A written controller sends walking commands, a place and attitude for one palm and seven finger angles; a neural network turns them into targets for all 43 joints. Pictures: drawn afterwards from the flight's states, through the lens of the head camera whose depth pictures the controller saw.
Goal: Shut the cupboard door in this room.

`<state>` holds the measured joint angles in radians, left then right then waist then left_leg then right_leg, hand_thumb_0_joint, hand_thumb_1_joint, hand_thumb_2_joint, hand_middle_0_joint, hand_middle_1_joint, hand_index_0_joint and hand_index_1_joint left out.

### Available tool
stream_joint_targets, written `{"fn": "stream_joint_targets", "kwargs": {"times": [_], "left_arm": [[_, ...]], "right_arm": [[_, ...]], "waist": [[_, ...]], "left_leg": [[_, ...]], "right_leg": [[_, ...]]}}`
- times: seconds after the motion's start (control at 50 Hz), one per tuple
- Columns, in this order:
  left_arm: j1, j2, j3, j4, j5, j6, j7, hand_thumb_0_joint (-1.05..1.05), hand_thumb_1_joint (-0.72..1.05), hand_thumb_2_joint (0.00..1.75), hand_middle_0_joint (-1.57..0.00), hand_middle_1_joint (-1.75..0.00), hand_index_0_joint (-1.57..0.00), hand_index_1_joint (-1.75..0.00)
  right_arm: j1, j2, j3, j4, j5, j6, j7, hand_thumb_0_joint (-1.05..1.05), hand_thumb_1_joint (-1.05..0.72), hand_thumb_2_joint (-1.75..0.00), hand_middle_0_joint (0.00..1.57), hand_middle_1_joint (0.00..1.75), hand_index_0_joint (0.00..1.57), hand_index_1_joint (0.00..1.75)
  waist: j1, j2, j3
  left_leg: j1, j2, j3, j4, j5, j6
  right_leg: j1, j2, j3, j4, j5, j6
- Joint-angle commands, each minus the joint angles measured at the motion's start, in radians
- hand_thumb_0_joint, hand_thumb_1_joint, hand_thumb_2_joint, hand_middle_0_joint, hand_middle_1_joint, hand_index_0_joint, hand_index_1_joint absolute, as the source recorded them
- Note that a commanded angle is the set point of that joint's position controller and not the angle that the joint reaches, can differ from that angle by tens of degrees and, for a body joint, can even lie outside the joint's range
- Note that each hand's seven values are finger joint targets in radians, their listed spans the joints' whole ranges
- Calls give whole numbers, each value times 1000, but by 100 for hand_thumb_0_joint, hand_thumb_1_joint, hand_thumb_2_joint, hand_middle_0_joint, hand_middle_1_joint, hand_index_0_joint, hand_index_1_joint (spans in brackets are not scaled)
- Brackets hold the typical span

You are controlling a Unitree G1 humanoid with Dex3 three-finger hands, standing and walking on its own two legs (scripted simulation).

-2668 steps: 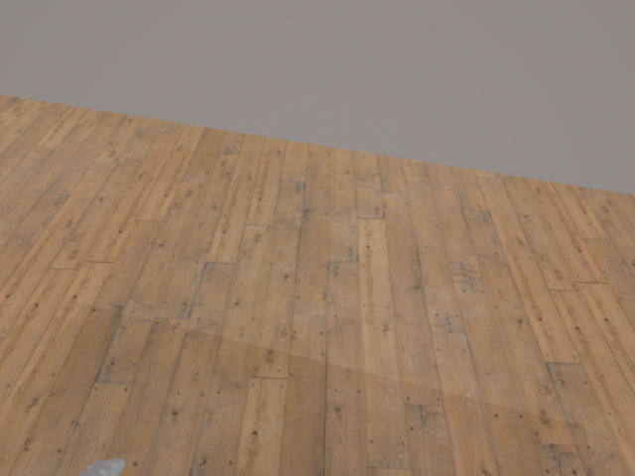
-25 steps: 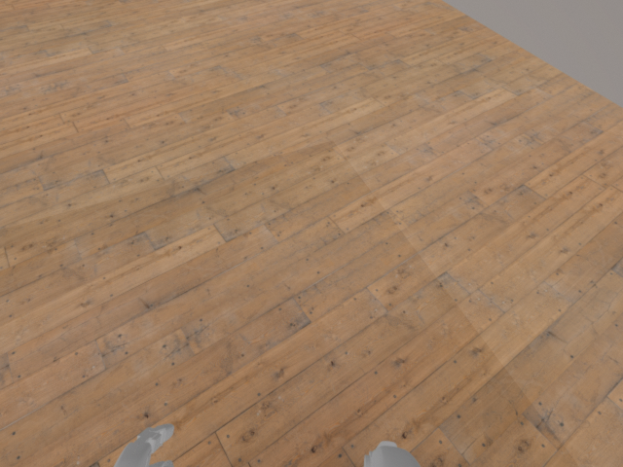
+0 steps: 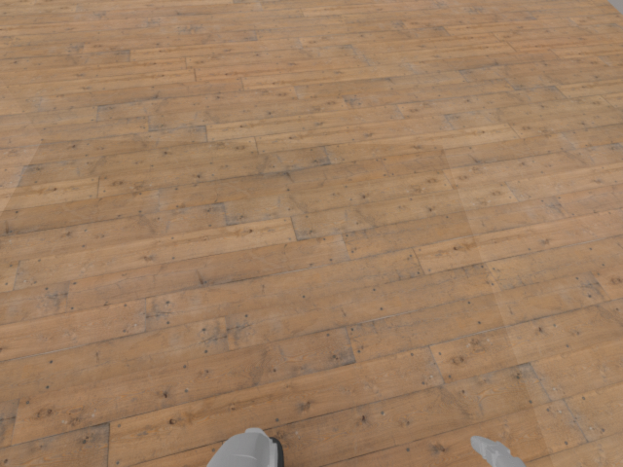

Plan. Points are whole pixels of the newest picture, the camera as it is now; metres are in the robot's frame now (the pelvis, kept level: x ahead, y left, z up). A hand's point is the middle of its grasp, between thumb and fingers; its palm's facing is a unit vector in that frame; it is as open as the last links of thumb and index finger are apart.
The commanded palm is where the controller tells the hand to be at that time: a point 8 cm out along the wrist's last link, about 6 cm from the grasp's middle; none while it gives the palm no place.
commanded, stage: turn to face it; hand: left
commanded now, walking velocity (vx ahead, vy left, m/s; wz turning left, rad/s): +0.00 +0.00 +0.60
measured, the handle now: out of the picture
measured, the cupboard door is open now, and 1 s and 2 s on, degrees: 47 47 47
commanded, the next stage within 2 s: none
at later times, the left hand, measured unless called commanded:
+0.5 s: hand (199, 465) +0.13 +0.16 -0.16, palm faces -0.05 -0.98 -0.19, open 7.4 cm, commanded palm none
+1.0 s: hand (232, 323) +0.33 +0.15 -0.13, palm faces -0.40 -0.88 -0.26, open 7.4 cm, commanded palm none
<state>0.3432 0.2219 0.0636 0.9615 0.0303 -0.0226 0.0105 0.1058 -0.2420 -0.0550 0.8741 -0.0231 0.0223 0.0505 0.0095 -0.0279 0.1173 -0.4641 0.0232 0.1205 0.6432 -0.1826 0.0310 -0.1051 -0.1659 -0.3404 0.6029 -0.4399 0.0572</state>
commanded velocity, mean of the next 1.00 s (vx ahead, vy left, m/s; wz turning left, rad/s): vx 0.00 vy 0.00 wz -0.56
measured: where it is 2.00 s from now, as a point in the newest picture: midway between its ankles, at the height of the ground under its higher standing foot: outside the picture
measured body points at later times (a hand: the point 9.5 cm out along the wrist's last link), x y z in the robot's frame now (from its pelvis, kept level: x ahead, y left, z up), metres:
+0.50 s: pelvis +0.09 -0.01 +0.01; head +0.12 -0.02 +0.46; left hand +0.14 +0.22 -0.14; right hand +0.15 -0.25 -0.15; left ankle +0.08 +0.09 -0.70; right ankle +0.08 -0.13 -0.72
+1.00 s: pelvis +0.12 +0.00 +0.02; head +0.15 -0.01 +0.46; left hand +0.35 +0.20 -0.11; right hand +0.05 -0.25 -0.12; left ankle +0.14 +0.12 -0.72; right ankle +0.06 -0.12 -0.69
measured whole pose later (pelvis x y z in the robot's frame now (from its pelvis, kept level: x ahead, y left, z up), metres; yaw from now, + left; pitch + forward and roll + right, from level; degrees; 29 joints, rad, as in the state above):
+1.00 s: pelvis +0.12 +0.00 +0.02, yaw -25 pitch +0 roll -2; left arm 0.10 0.28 0.09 0.88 0.03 0.08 -0.03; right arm 0.25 -0.22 -0.04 0.93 -0.03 0.02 -0.02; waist -0.02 0.02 0.09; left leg -0.18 0.15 0.22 0.53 -0.32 -0.01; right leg -0.36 -0.02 -0.08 0.77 -0.41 0.03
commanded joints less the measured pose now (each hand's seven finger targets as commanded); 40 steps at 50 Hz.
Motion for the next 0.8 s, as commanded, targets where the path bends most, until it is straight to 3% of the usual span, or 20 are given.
{"fn": "stream_joint_targets", "kwargs": {"times": [0.0, 0.02, 0.06, 0.12, 0.32, 0.34, 0.36, 0.4, 0.42, 0.46, 0.5, 0.56, 0.6, 0.62, 0.64, 0.66, 0.68, 0.7, 0.74, 0.78], "left_arm": [[-40, 129, 20, -178, -17, 8, 14, 0, 90, 90, -20, -30, -20, -30], [-86, 118, 20, -201, -20, 15, 23, 0, 90, 90, -20, -30, -20, -30], [-84, 102, 22, -151, -13, 27, 16, 0, 90, 90, -20, -30, -20, -30], [19, 64, 8, -70, -6, 44, 3, 0, 90, 90, -20, -30, -20, -30], [20, 48, 6, -33, -3, 56, -12, 0, 90, 90, -20, -30, -20, -30], [33, 54, 12, -35, -2, 52, -11, 0, 90, 90, -20, -30, -20, -30], [25, 88, 20, -44, 1, 43, -9, 0, 90, 90, -20, -30, -20, -30], [3, 188, 33, -54, 4, 33, -5, 0, 90, 90, -20, -30, -20, -30], [8, 180, 45, -49, 4, 27, 4, 0, 90, 90, -20, -30, -20, -30], [2, 154, 52, -40, 1, 28, 15, 0, 90, 90, -20, -30, -20, -30], [-11, 151, 59, -47, 0, 32, 19, 0, 90, 90, -20, -30, -20, -30], [-51, 162, 67, -61, 0, 43, 17, 0, 90, 90, -20, -30, -20, -30], [-107, 161, 67, -71, -9, 53, 12, 0, 90, 90, -20, -30, -20, -30], [-129, 130, 60, -82, -15, 58, 7, 0, 90, 90, -20, -30, -20, -30], [-105, 78, 49, -103, -25, 64, -2, 0, 90, 90, -20, -30, -20, -30], [-108, 63, 40, -124, -24, 63, -9, 0, 90, 90, -20, -30, -20, -30], [-158, 97, 43, -121, -11, 72, -10, 0, 90, 90, -20, -30, -20, -30], [-175, 99, 48, -117, -10, 74, -18, 0, 90, 90, -20, -30, -20, -30], [-183, 85, 42, -113, -13, 78, -33, 0, 90, 90, -20, -30, -20, -30], [-195, 72, 34, -119, -15, 86, -41, 0, 90, 90, -20, -30, -20, -30]], "right_arm": [[338, -320, -63, -1, 4, -21, -34, 0, -90, -90, 20, 30, 20, 30], [282, -302, -59, -26, 4, -22, -50, 0, -90, -90, 20, 30, 20, 30], [116, -199, -31, -66, 0, -24, -65, 0, -90, -90, 20, 30, 20, 30], [48, -117, 4, -55, -2, -42, -77, 0, -90, -90, 20, 30, 20, 30], [34, -117, -16, 29, 7, -11, -77, 0, -90, -90, 20, 30, 20, 30], [32, -101, -18, 25, 9, -9, -75, 0, -90, -90, 20, 30, 20, 30], [41, -79, -20, 20, 12, -7, -74, 0, -90, -90, 20, 30, 20, 30], [61, -2, -12, -2, 16, -3, -67, 0, -90, -90, 20, 30, 20, 30], [35, -10, -14, -14, 12, 5, -72, 0, -90, -90, 20, 30, 20, 30], [20, -28, -15, -12, 17, -9, -79, 0, -90, -90, 20, 30, 20, 30], [29, -20, -12, -8, 22, -14, -82, 0, -90, -90, 20, 30, 20, 30], [52, -6, -8, -5, 24, -17, -85, 0, -90, -90, 20, 30, 20, 30], [150, -15, -9, 23, 22, -20, -90, 0, -90, -90, 20, 30, 20, 30], [191, -41, -14, 36, 18, -27, -91, 0, -90, -90, 20, 30, 20, 30], [199, -130, -25, 28, 2, -38, -95, 0, -90, -90, 20, 30, 20, 30], [224, -194, -37, 14, -5, -34, -98, 0, -90, -90, 20, 30, 20, 30], [228, -184, -33, 20, -10, -36, -102, 0, -90, -90, 20, 30, 20, 30], [197, -172, -26, 10, -12, -36, -104, 0, -90, -90, 20, 30, 20, 30], [141, -153, -20, -9, -12, -31, -103, 0, -90, -90, 20, 30, 20, 30], [156, -153, -18, -3, -11, -29, -102, 0, -90, -90, 20, 30, 20, 30]], "waist": [[-156, 238, -400], [-125, 142, -348], [-68, 198, -233], [0, 137, -213], [23, 133, -88], [29, 89, -84], [22, 6, -71], [3, -174, -88], [21, -257, -118], [29, -213, -153], [28, -135, -200], [17, -125, -187], [-32, -106, -181], [-48, -38, -186], [-36, 201, -195], [-47, 336, -186], [-64, 289, -157], [-42, 237, -125], [-18, 164, -97], [-21, 180, -110]], "left_leg": [[599, 433, -611, -197, 641, 265], [515, 421, -612, -220, 495, 262], [305, 323, -468, -296, 203, 186], [226, 240, -295, -332, 170, 139], [146, 240, -144, -283, -81, 85], [144, 207, -110, -227, -85, 56], [139, 148, -65, -137, -111, 13], [77, -17, 14, 102, -307, -55], [6, -12, -37, 228, -368, -57], [-108, -6, -118, 374, -354, -62], [-91, 3, -123, 314, -342, -73], [26, -6, -104, 94, -273, -79], [220, -21, -86, -141, -76, -79], [343, 20, -113, -247, 10, -72], [443, 216, -316, -323, 121, -1], [413, 414, -460, -357, 219, 114], [361, 425, -459, -354, 257, 146], [325, 398, -415, -343, 312, 150], [338, 349, -265, -302, 420, 138], [364, 316, -172, -288, 449, 116]], "right_leg": [[-459, 68, 249, 684, -301, -4], [-511, 61, 306, 722, -228, 0], [-481, 22, 345, 669, -89, 3], [-354, 44, 334, 522, 30, -5], [-131, 136, 287, -24, 213, -25], [-119, 128, 324, -90, 265, -37], [-144, 68, 440, -177, 331, -70], [-147, -166, 723, -295, 498, -209], [-89, -157, 771, -303, 576, -261], [59, -131, 722, -228, 802, -287], [117, -104, 658, -184, 859, -270], [32, -68, 649, -156, 801, -240], [-102, -14, 626, -114, 645, -179], [-205, 49, 582, -64, 491, -131], [-369, 169, 492, 67, 225, -73], [-422, 206, 370, 268, -157, -37], [-422, 176, 397, 423, -174, -31], [-437, 158, 398, 506, -133, -27], [-443, 130, 361, 500, -83, -16], [-411, 129, 326, 441, -42, -11]]}}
